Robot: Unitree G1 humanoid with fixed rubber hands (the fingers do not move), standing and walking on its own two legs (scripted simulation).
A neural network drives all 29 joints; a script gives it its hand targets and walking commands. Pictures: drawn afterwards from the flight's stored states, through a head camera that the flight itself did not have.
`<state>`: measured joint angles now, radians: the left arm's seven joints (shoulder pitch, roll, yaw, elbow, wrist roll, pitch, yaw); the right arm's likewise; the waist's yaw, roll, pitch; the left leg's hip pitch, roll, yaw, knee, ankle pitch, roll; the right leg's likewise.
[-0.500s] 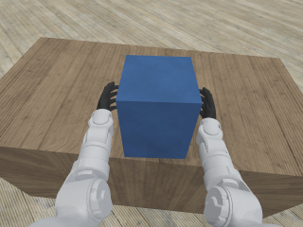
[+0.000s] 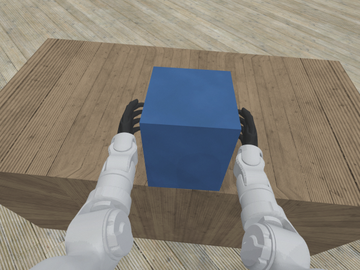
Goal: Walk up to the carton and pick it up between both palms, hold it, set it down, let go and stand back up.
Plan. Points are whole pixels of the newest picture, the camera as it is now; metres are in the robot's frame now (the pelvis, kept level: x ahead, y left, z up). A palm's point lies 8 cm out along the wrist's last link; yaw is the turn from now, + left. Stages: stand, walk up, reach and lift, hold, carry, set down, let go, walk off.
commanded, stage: set down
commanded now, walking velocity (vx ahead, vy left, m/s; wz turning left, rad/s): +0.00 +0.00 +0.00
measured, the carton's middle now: (187, 131) +0.45 -0.04 +0.02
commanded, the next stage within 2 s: none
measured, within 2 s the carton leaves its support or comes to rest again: neither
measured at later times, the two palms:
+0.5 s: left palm (127, 134) +0.41 +0.11 +0.06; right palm (247, 143) +0.38 -0.17 +0.06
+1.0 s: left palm (127, 136) +0.41 +0.11 +0.06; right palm (247, 144) +0.37 -0.17 +0.06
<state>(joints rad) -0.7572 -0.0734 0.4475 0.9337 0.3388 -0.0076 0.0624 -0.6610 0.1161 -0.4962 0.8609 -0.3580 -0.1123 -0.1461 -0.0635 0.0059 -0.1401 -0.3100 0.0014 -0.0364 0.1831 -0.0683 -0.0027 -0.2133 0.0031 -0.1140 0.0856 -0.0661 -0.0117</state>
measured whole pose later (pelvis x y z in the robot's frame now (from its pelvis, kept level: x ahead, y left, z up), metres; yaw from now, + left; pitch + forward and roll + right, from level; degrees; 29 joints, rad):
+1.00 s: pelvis -0.02 -0.01 +0.00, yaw +0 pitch +11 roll +0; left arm -0.81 -0.11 0.61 0.90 0.46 -0.11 -0.03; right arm -0.70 0.22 -0.70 0.70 -0.58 -0.15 -0.07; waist -0.04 0.00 -0.06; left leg -0.32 0.01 -0.04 0.14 -0.03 -0.01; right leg -0.25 0.01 -0.11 0.11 -0.06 -0.02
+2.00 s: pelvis -0.02 +0.02 -0.01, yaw -7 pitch +23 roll -2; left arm -0.90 0.23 0.02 1.14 -0.22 -0.10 0.10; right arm -0.86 -0.25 -0.05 1.12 0.24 -0.09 -0.10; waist 0.01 0.02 -0.30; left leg -0.67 0.04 0.05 0.39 -0.13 0.01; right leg -0.59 0.03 -0.02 0.25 -0.06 0.00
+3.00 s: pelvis -0.03 +0.00 +0.00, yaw -4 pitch +7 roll -1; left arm -0.66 0.33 0.08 0.57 -0.20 0.38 0.02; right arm -0.65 -0.22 -0.10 0.62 0.26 0.32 -0.13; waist -0.05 -0.03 -0.10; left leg -0.34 0.03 0.02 0.34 -0.12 0.00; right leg -0.27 0.02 -0.06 0.25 -0.10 -0.02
